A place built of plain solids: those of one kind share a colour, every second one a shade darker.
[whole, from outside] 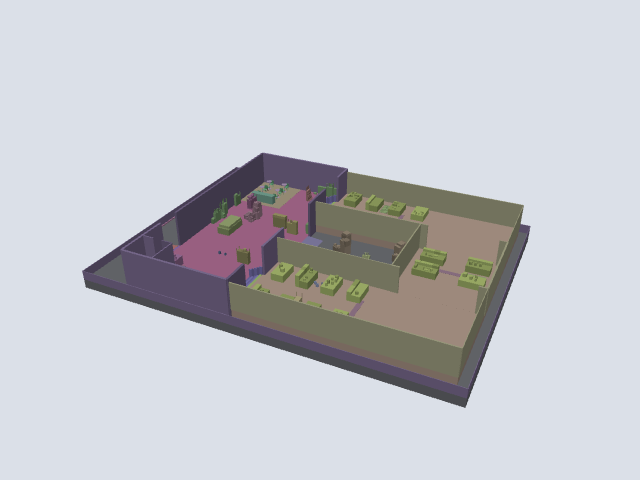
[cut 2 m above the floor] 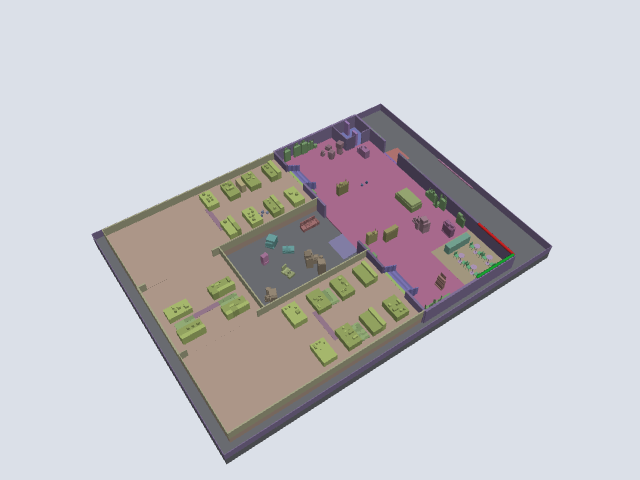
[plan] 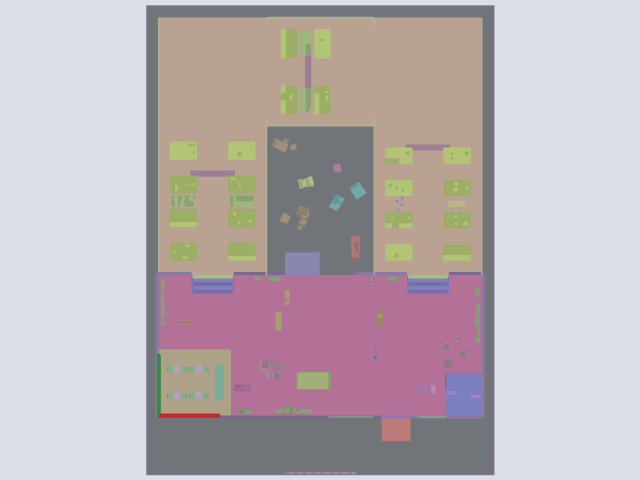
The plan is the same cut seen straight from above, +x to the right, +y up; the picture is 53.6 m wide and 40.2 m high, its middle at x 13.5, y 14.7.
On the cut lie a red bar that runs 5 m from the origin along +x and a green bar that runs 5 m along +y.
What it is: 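A garden centre; a shop hall, glasshouses of benches in aisles, a covered yard or a court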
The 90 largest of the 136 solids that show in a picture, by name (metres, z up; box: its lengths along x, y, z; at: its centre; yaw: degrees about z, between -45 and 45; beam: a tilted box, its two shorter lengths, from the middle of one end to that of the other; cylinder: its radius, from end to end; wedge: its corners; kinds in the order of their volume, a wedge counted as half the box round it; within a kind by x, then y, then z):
{
 "floor_glass_1": {"box": [9.02, 21.53, 1.01], "at": [4.51, 22.54, 0.46]},
 "floor_glass_2": {"box": [9.01, 9.02, 1.01], "at": [13.53, 28.79, 0.46]},
 "floor_glass_3": {"box": [9.02, 21.53, 1.01], "at": [22.54, 22.54, 0.46]},
 "wall_1": {"box": [0.06, 39.37, 1.05], "at": [-1.03, 14.68, 0.47]},
 "wall_2": {"box": [0.25, 12.02, 4.33], "at": [-0.12, 5.88, 2.11]},
 "wall_3": {"box": [2.86, 0.25, 4.33], "at": [1.31, 11.89, 2.11]},
 "wall_4": {"box": [4.24, 0.25, 4.33], "at": [8.4, 11.89, 2.11]},
 "wall_5": {"box": [18.71, 0.25, 4.33], "at": [9.23, -0.12, 2.11]},
 "wall_6": {"box": [29.17, 0.06, 1.05], "at": [13.53, -4.98, 0.47]},
 "wall_7": {"box": [29.17, 0.06, 1.05], "at": [13.53, 34.33, 0.47]},
 "wall_8": {"box": [4.25, 0.25, 4.33], "at": [18.66, 11.89, 2.11]},
 "wall_9": {"box": [0.12, 1.25, 4.33], "at": [24.03, 0.63, 2.11]},
 "wall_10": {"box": [0.12, 1.25, 4.33], "at": [24.03, 2.88, 2.11]},
 "wall_11": {"box": [6.01, 0.25, 4.33], "at": [24.17, -0.12, 2.11]},
 "wall_12": {"box": [3.02, 0.12, 4.33], "at": [25.54, 3.51, 2.11]},
 "wall_13": {"box": [2.88, 0.25, 4.33], "at": [25.74, 11.89, 2.11]},
 "wall_14": {"box": [0.25, 12.02, 4.33], "at": [27.18, 5.88, 2.11]},
 "wall_15": {"box": [0.06, 39.37, 1.05], "at": [28.08, 14.68, 0.47]},
 "floor_shop_1": {"box": [27.05, 11.77, 0.21], "at": [13.53, 5.88, 0.05]},
 "bench_1": {"box": [2.29, 1.5, 0.84], "at": [2.07, 13.72, 1.33]},
 "bench_2": {"box": [2.29, 0.42, 1.09], "at": [2.07, 16.0, 1.46]},
 "bench_3": {"box": [2.29, 1.07, 0.8], "at": [2.07, 16.75, 1.31]},
 "bench_4": {"box": [2.29, 1.5, 0.78], "at": [2.07, 19.36, 1.3]},
 "bench_5": {"box": [2.29, 1.5, 0.77], "at": [2.07, 22.18, 1.3]},
 "bench_6": {"box": [2.29, 0.4, 1.1], "at": [6.95, 13.17, 1.46]},
 "bench_7": {"box": [2.29, 1.1, 0.77], "at": [6.95, 13.92, 1.3]},
 "bench_8": {"box": [2.29, 1.5, 0.81], "at": [6.95, 16.54, 1.32]},
 "bench_9": {"box": [2.29, 1.5, 0.76], "at": [6.95, 19.36, 1.29]},
 "bench_10": {"box": [2.29, 1.5, 0.82], "at": [6.95, 22.18, 1.32]},
 "bench_11": {"box": [0.95, 2.45, 0.74], "at": [11.1, 26.43, 1.28]},
 "bench_12": {"box": [0.93, 2.45, 0.79], "at": [11.11, 31.15, 1.31]},
 "bench_13": {"box": [1.35, 2.45, 0.76], "at": [13.71, 31.15, 1.29]},
 "bench_14": {"box": [0.95, 2.45, 0.77], "at": [13.91, 26.43, 1.3]},
 "bench_15": {"box": [1.15, 0.45, 1.06], "at": [19.53, 21.31, 1.44]},
 "bench_16": {"box": [2.3, 1.36, 0.82], "at": [20.11, 13.65, 1.32]},
 "bench_17": {"box": [2.3, 0.93, 0.83], "at": [20.11, 16.56, 1.33]},
 "bench_18": {"box": [2.3, 1.36, 0.83], "at": [20.11, 19.06, 1.33]},
 "bench_19": {"box": [2.3, 0.91, 0.78], "at": [20.11, 21.99, 1.3]},
 "bench_20": {"box": [1.15, 0.42, 1.35], "at": [20.68, 15.89, 1.59]},
 "bench_21": {"box": [2.3, 0.88, 0.84], "at": [24.97, 13.89, 1.33]},
 "bench_22": {"box": [2.3, 1.36, 0.81], "at": [24.97, 16.35, 1.32]},
 "bench_23": {"box": [2.3, 1.36, 0.82], "at": [24.97, 19.06, 1.32]},
 "bench_24": {"box": [2.3, 1.36, 0.81], "at": [24.97, 21.76, 1.32]},
 "glazing_glass_1": {"box": [0.13, 21.53, 3.0], "at": [0.0, 22.54, 2.41]},
 "glazing_glass_2": {"box": [9.02, 0.08, 3.0], "at": [4.51, 33.3, 2.41]},
 "glazing_glass_3": {"box": [0.13, 13.31, 3.0], "at": [9.02, 18.43, 2.41]},
 "glazing_glass_4": {"box": [9.01, 0.13, 3.0], "at": [13.53, 24.28, 2.41]},
 "glazing_glass_5": {"box": [9.01, 0.18, 3.0], "at": [13.53, 33.3, 2.41]},
 "glazing_glass_6": {"box": [0.1, 13.31, 3.0], "at": [18.03, 18.43, 2.41]},
 "glazing_glass_7": {"box": [0.18, 0.8, 3.0], "at": [18.03, 24.68, 2.41]},
 "glazing_glass_8": {"box": [0.19, 0.8, 3.0], "at": [18.03, 32.9, 2.41]},
 "glazing_glass_9": {"box": [9.02, 0.07, 3.0], "at": [22.54, 33.3, 2.41]},
 "glazing_glass_10": {"box": [0.14, 21.53, 3.0], "at": [27.05, 22.54, 2.41]},
 "plant_bench_shop_1": {"box": [2.58, 1.38, 1.12], "at": [12.91, 2.91, 0.67]},
 "plant_bench_shop_2": {"box": [2.91, 1.5, 0.81], "at": [12.98, 2.89, 0.51]},
 "floor_cafe_1": {"box": [6.03, 5.53, 0.21], "at": [3.02, 2.77, 0.06]},
 "pot_shelves_shop_1": {"box": [0.52, 1.6, 1.29], "at": [10.02, 7.89, 0.75]},
 "pot_shelves_shop_2": {"box": [0.52, 1.6, 1.6], "at": [10.02, 7.89, 0.91]},
 "pot_shelves_shop_3": {"box": [0.42, 1.23, 1.37], "at": [10.76, 9.88, 0.79]},
 "pot_shelves_shop_4": {"box": [0.52, 1.32, 1.43], "at": [18.51, 8.13, 0.82]},
 "shop_glass_1": {"box": [3.35, 0.31, 0.37], "at": [4.51, 10.69, 0.29]},
 "shop_glass_2": {"box": [3.35, 0.31, 0.53], "at": [4.51, 11.0, 0.37]},
 "shop_glass_3": {"box": [3.35, 0.31, 0.69], "at": [4.51, 11.31, 0.46]},
 "shop_glass_4": {"box": [3.32, 0.31, 0.37], "at": [22.54, 10.69, 0.29]},
 "shop_glass_5": {"box": [3.32, 0.31, 0.53], "at": [22.54, 11.0, 0.37]},
 "shop_glass_6": {"box": [3.32, 0.31, 0.69], "at": [22.54, 11.31, 0.46]},
 "floor_plants_court_1": {"box": [1.26, 0.75, 1.55], "at": [10.13, 22.62, 0.73], "yaw": -24.7},
 "floor_plants_court_2": {"box": [0.74, 0.8, 1.57], "at": [10.57, 16.5, 0.74], "yaw": -27.2},
 "floor_plants_court_3": {"box": [0.88, 0.75, 1.46], "at": [12.04, 17.03, 0.68], "yaw": -27.2},
 "glazing_shopfront_1": {"box": [3.77, 0.12, 2.75], "at": [16.11, -0.12, 1.48]},
 "glazing_shopfront_2": {"box": [2.34, 0.17, 2.75], "at": [22.93, -0.12, 1.48]},
 "cafe_counter_1": {"box": [0.7, 3.0, 1.1], "at": [5.05, 2.77, 0.66]},
 "floor_stores_1": {"box": [3.0, 3.49, 0.21], "at": [25.54, 1.75, 0.06]},
 "floor_land_shop_glass_1": {"box": [3.55, 0.3, 1.01], "at": [4.51, 11.62, 0.46]},
 "floor_land_shop_glass_2": {"box": [3.52, 0.3, 1.01], "at": [22.54, 11.62, 0.46]},
 "line_shopwall_1": {"box": [0.3, 1.12, 1.25], "at": [0.32, 8.73, 0.73]},
 "line_shopwall_2": {"box": [0.99, 0.35, 1.25], "at": [9.7, 11.45, 0.73]},
 "line_shopwall_3": {"box": [1.02, 0.35, 1.2], "at": [11.8, 0.37, 0.71]},
 "line_shopwall_4": {"box": [0.35, 0.8, 1.56], "at": [26.68, 7.95, 0.89]},
 "line_shopwall_5": {"box": [0.35, 0.75, 1.55], "at": [26.69, 10.37, 0.88]},
 "ttrolley_glass_1": {"box": [1.39, 0.55, 1.38], "at": [24.97, 17.71, 1.61]},
 "more_till_counter_till_1": {"box": [1.26, 0.7, 1.09], "at": [22.18, 2.2, 0.65]},
 "stores_shelf_1": {"box": [0.8, 0.3, 1.95], "at": [24.53, 1.91, 1.08]},
 "stores_shelf_2": {"box": [0.8, 0.3, 1.95], "at": [26.55, 1.6, 1.08]},
 "pallet_sacks_court_1": {"box": [0.97, 0.9, 1.04], "at": [16.72, 18.74, 0.47], "yaw": 35.4},
 "floor_plants_shop_1": {"box": [0.7, 0.85, 1.51], "at": [8.78, 4.14, 0.86], "yaw": -9.6},
 "tiered_trolley_shop_1": {"box": [1.3, 0.53, 1.23], "at": [7.0, 2.3, 0.72], "yaw": -3.3},
 "paving_samples_court_1": {"box": [0.7, 2.11, 0.41], "at": [16.49, 14.01, 0.16], "yaw": 1.0},
 "ramp_shop_court_1": {"wedge": [[10.57, 11.77, -0.05], [10.57, 11.77, 0.16], [10.57, 13.67, -0.05], [10.57, 13.67, 0.0], [13.47, 11.77, -0.05], [13.47, 11.77, 0.16], [13.47, 13.67, -0.05], [13.47, 13.67, 0.0]]},
 "ramp_entrance_1": {"wedge": [[18.68, -2.15, -0.05], [18.68, -2.15, 0.0], [18.68, -0.25, -0.05], [18.68, -0.25, 0.16], [21.07, -2.15, -0.05], [21.07, -2.15, 0.0], [21.07, -0.25, -0.05], [21.07, -0.25, 0.16]]}
}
